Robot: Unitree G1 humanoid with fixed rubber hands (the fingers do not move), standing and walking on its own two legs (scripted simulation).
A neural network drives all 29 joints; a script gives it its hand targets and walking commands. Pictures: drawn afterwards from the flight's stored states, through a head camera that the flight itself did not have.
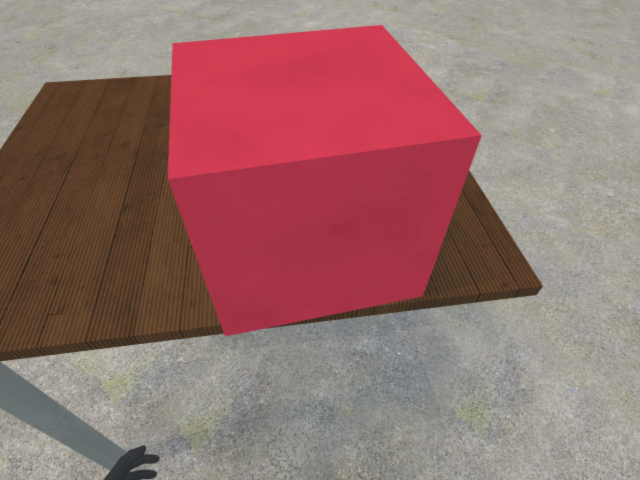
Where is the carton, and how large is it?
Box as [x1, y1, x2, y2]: [168, 25, 481, 335]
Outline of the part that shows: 382,25 204,40 172,44 168,180 225,335 421,296 423,294 481,135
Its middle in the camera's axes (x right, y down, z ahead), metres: -0.02 -0.09 +0.54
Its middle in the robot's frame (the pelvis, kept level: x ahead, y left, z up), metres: +0.49 +0.04 +0.13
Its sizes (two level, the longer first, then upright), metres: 0.290 0.285 0.275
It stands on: a table, 0.75 m high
